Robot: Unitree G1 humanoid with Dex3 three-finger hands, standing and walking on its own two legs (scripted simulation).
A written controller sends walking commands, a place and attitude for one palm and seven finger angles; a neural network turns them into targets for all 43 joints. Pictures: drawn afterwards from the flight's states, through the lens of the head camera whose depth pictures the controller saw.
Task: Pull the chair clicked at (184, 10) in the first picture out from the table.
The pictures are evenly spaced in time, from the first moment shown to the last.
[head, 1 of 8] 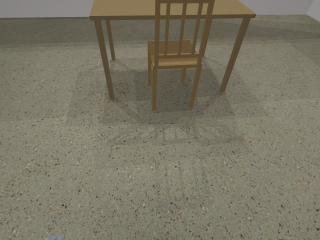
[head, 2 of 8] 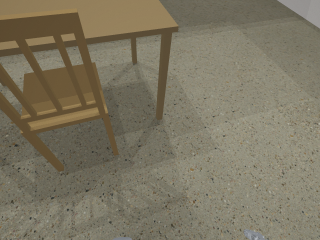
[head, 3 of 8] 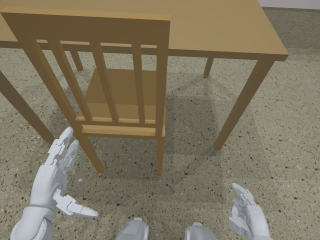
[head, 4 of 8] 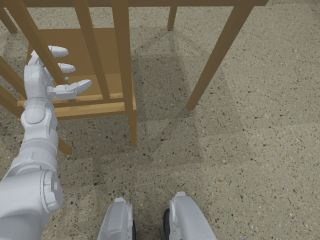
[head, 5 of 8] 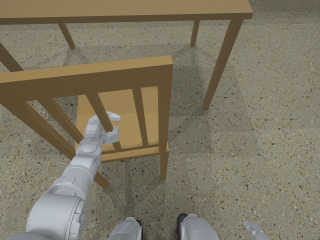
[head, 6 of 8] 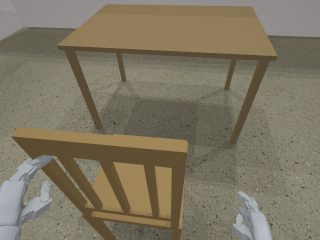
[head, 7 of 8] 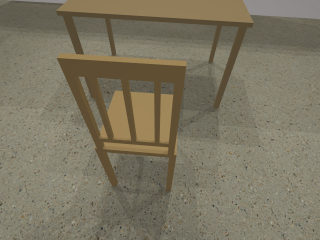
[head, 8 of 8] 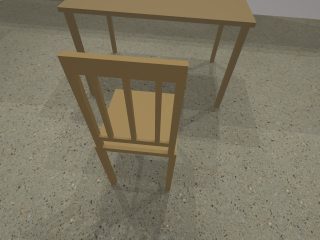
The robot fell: no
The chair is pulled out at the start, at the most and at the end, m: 0.00 0.61 0.59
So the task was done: yes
